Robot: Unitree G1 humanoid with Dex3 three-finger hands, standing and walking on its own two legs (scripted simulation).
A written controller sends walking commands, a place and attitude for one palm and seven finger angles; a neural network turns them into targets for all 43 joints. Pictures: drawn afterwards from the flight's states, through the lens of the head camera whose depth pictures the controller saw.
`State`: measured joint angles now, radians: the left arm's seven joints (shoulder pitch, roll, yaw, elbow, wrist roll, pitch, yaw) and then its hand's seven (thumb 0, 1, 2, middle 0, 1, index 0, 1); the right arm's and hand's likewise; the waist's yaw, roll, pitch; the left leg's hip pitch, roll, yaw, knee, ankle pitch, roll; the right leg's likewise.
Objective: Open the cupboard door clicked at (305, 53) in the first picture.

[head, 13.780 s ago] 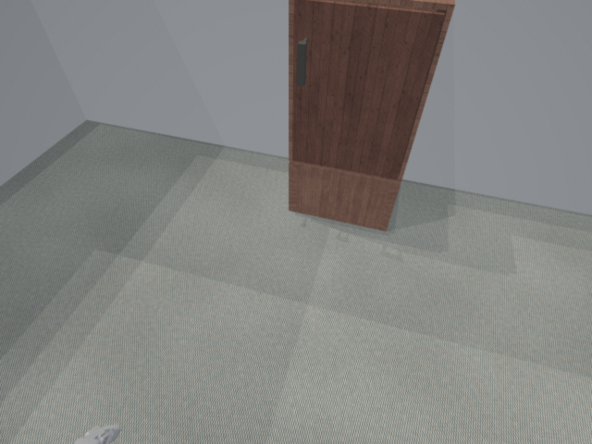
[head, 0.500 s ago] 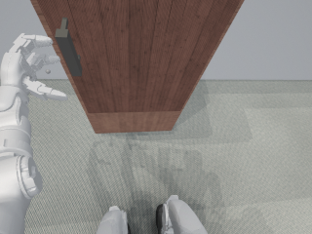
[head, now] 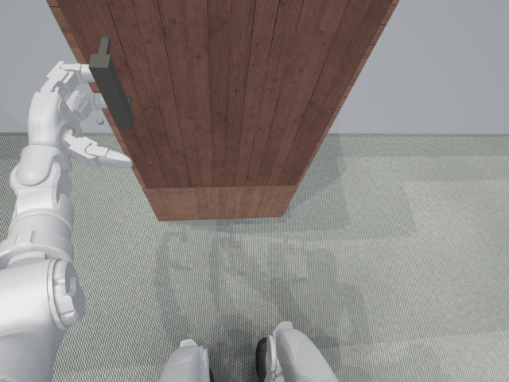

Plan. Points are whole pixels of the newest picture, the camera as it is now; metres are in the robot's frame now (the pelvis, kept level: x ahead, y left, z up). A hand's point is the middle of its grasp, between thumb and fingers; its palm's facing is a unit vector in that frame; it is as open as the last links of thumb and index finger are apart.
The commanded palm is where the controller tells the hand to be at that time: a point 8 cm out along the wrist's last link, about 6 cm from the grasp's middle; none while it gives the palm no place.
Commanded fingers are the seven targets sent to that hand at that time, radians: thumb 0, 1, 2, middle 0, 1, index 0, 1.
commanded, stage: slide the fingers in behind the handle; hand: left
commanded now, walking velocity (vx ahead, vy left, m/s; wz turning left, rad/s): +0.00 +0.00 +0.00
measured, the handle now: (116, 85) +0.56 +0.18 +0.06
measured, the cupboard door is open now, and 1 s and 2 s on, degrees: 0 0 2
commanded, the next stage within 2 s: close the thumb around the handle in 0.86 s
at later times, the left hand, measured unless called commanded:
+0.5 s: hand (124, 121) +0.50 +0.17 +0.05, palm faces -0.01 -1.00 -0.01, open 13.9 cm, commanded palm +0.47 +0.21 +0.06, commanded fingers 0.00 -0.50 0.30 -0.30 -1.20 -0.30 -1.20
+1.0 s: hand (121, 121) +0.50 +0.17 +0.05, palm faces -0.01 -1.00 -0.03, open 13.9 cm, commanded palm +0.47 +0.21 +0.06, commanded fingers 0.00 -0.33 0.37 -0.31 -1.22 -0.31 -1.22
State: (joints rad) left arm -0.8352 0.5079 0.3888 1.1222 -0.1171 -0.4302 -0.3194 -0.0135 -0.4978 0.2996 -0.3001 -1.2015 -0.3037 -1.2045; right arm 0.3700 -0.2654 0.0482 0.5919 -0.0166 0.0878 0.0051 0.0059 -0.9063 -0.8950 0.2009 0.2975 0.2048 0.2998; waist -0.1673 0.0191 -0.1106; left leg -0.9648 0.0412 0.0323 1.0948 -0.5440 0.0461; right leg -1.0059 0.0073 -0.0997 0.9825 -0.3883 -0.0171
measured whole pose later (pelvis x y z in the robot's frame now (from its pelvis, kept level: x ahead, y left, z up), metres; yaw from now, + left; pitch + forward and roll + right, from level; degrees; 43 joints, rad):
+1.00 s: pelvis -0.01 -0.01 +0.00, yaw +0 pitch +24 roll -3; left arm -0.86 0.47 0.36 1.15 -0.09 -0.45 -0.23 -0.01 -0.50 0.30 -0.30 -1.20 -0.30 -1.20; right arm 0.38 -0.27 0.04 0.59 -0.02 0.06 0.01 0.01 -0.91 -0.90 0.20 0.30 0.20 0.30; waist -0.18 0.02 -0.11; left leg -0.97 0.04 0.04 1.10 -0.54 0.04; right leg -1.03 0.00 -0.09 1.00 -0.39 -0.02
